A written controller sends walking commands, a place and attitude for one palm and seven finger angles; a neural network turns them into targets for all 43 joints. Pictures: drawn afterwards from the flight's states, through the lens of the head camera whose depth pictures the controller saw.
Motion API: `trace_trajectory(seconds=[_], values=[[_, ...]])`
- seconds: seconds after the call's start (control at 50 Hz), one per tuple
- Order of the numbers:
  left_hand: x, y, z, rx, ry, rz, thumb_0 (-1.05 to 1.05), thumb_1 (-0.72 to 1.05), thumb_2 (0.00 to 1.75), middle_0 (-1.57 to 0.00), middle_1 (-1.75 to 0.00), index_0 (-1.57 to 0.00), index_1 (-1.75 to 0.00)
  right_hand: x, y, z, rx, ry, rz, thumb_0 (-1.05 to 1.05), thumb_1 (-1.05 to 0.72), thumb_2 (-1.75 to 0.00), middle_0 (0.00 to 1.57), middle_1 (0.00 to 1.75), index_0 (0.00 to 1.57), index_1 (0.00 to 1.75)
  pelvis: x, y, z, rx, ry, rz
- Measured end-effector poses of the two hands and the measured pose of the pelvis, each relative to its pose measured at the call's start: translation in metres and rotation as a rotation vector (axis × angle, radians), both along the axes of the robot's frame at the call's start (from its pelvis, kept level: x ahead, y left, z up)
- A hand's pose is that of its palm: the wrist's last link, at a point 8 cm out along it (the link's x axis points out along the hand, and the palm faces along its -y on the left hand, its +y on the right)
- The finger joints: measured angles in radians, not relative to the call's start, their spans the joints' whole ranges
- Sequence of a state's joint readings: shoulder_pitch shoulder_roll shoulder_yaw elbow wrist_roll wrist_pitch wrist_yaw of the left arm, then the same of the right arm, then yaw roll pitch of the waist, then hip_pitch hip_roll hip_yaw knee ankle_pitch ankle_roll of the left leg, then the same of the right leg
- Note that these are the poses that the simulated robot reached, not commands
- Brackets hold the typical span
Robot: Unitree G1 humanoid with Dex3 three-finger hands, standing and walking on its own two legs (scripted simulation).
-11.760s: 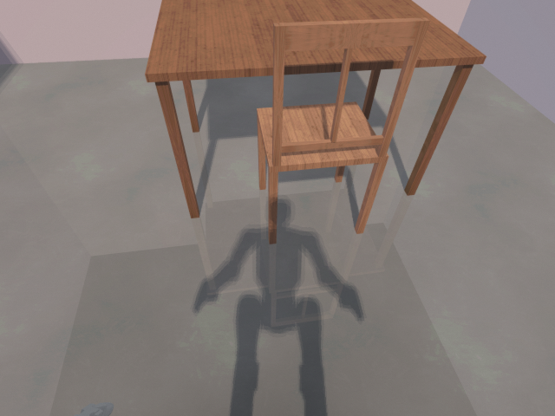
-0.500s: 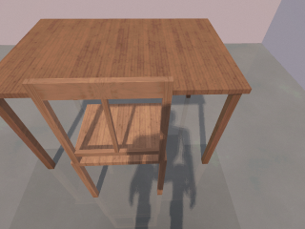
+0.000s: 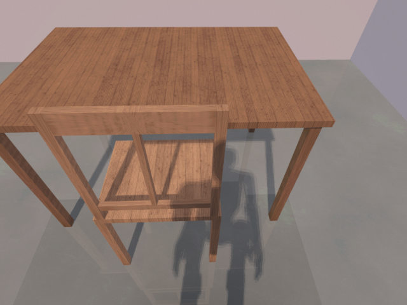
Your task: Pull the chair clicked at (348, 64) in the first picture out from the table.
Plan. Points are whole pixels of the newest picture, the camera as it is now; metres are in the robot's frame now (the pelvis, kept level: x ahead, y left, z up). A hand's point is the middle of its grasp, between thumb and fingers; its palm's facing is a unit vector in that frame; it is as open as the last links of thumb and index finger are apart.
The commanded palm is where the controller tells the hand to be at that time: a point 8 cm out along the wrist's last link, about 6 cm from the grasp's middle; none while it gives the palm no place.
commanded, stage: look again from close up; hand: left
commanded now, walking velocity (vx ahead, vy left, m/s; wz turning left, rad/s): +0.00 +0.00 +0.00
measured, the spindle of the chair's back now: (146, 172) +0.46 +0.19 -0.07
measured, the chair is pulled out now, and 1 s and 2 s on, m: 0.00 0.00 0.00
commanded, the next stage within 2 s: raise the hand toward the chair's back in 1.68 s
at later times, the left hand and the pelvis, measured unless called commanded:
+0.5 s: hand out of the picture -0.04 +0.13 -0.18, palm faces +0.06 -0.99 -0.16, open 7.4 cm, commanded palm none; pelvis +0.01 -0.01 +0.00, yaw +0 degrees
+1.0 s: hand out of the picture -0.03 +0.12 -0.18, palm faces +0.07 -0.98 -0.16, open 7.4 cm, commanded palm none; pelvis +0.01 -0.02 +0.00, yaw +0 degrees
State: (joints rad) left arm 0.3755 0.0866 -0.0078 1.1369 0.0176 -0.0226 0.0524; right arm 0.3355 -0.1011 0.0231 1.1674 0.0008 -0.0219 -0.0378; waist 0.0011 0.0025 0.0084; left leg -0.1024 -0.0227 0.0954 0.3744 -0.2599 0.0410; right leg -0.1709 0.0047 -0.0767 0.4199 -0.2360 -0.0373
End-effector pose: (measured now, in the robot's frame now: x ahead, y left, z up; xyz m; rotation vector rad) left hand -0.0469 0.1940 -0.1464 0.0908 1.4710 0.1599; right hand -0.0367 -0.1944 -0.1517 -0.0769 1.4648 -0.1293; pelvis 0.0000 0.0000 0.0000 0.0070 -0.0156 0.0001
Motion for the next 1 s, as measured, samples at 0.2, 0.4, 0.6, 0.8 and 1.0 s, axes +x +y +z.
trace_trajectory(seconds=[0.2,0.4,0.6,0.8,1.0], values=[[0.0,-0.004,0.001,0.002,0.003,0.003,0.0,0.91,0.9,-0.2,-0.3,-0.2,-0.3,0.0,-0.003,-0.001,0.004,0.003,0.0,0.0,-0.91,-0.9,0.2,0.3,0.2,0.3,0.002,-0.004,0.0,0.001,0.001,0.001],[0.003,-0.008,0.001,0.004,-0.003,0.004,0.0,0.91,0.9,-0.2,-0.3,-0.2,-0.3,0.001,-0.006,-0.001,0.007,0.007,-0.003,0.0,-0.91,-0.9,0.2,0.3,0.2,0.3,0.004,-0.008,0.0,0.001,0.004,0.001],[0.005,-0.012,0.001,0.006,-0.004,0.008,0.0,0.91,0.9,-0.2,-0.3,-0.2,-0.3,0.002,-0.009,-0.001,0.007,0.008,-0.003,0.0,-0.91,-0.9,0.2,0.3,0.2,0.3,0.007,-0.012,0.0,0.002,0.006,0.002],[0.008,-0.017,0.001,0.007,-0.012,0.01,0.0,0.91,0.9,-0.2,-0.3,-0.2,-0.3,0.004,-0.013,-0.002,0.009,0.005,-0.004,0.0,-0.91,-0.9,0.2,0.3,0.2,0.3,0.008,-0.017,-0.001,0.002,0.006,0.004],[0.007,-0.022,0.001,0.006,-0.013,0.014,0.0,0.91,0.9,-0.2,-0.3,-0.2,-0.3,0.005,-0.017,-0.002,0.008,0.004,-0.004,0.0,-0.91,-0.9,0.2,0.3,0.2,0.3,0.009,-0.021,-0.001,0.001,0.005,0.005]])
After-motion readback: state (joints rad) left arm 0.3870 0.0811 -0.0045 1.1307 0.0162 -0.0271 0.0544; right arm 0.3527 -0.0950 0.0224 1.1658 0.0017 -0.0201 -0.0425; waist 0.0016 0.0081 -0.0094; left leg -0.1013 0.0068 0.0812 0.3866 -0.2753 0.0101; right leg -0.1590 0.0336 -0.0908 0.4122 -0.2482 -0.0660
